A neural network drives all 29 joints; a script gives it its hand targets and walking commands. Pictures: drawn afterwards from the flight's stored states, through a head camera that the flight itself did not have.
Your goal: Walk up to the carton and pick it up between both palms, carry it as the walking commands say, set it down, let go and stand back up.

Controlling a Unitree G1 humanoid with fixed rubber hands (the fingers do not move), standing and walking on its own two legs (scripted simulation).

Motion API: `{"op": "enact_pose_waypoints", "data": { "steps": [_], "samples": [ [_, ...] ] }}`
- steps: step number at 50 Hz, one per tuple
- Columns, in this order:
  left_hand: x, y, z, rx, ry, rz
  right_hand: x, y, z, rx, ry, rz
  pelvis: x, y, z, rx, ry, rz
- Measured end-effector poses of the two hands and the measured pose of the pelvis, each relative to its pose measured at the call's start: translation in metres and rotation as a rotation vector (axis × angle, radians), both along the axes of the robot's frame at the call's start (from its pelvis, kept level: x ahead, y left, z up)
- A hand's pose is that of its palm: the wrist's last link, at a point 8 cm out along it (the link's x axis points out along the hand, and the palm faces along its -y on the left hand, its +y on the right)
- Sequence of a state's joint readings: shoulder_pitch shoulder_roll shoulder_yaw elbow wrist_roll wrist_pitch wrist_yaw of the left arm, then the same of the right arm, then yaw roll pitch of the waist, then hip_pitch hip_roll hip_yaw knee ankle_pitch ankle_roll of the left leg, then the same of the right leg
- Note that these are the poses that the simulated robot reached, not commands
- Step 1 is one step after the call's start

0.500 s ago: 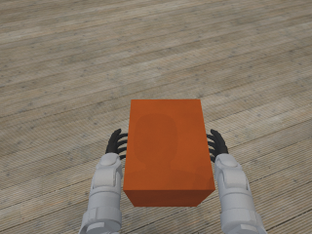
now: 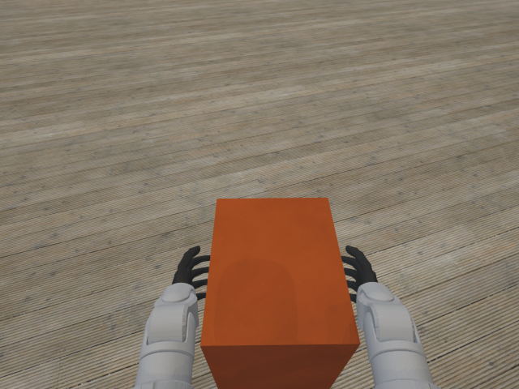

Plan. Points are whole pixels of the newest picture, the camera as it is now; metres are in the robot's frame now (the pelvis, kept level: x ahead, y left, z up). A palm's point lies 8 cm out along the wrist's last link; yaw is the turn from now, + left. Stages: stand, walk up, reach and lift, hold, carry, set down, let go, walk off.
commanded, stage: reach and lift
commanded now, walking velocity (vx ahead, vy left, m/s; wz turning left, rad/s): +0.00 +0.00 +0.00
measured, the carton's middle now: (273, 294) +0.32 +0.00 -0.04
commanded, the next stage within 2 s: hold in 1.06 s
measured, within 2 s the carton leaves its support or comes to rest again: neither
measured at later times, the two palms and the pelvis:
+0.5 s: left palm (179, 290) +0.28 +0.15 +0.05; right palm (369, 293) +0.27 -0.14 +0.04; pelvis -0.02 +0.00 +0.00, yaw -1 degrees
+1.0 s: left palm (182, 291) +0.28 +0.15 +0.04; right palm (372, 295) +0.27 -0.15 +0.04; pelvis +0.00 +0.00 +0.00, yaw -1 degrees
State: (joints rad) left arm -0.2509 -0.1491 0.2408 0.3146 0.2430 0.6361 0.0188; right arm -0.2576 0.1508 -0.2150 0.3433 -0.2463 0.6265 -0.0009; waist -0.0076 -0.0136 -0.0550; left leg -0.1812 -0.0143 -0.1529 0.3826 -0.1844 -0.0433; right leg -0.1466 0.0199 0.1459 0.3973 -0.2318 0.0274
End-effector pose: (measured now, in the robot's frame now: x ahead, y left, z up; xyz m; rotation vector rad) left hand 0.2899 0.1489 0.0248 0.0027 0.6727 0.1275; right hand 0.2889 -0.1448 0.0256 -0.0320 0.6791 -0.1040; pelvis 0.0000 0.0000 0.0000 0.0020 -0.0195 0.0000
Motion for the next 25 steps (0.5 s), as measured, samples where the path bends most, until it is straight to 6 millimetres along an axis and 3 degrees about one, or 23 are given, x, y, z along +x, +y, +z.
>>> {"op": "enact_pose_waypoints", "data": {
  "steps": [12,25],
  "samples": [
    [-0.012,-0.003,0.022,0.024,-0.010,-0.008,-0.017,-0.002,0.017,0.006,-0.007,-0.010,-0.012,0.000,0.001,0.001,-0.079,-0.003],
    [-0.011,0.001,0.022,0.001,-0.005,0.005,-0.016,0.002,0.018,0.018,-0.001,-0.025,-0.018,0.005,0.000,0.000,-0.092,-0.009]
  ]
}}
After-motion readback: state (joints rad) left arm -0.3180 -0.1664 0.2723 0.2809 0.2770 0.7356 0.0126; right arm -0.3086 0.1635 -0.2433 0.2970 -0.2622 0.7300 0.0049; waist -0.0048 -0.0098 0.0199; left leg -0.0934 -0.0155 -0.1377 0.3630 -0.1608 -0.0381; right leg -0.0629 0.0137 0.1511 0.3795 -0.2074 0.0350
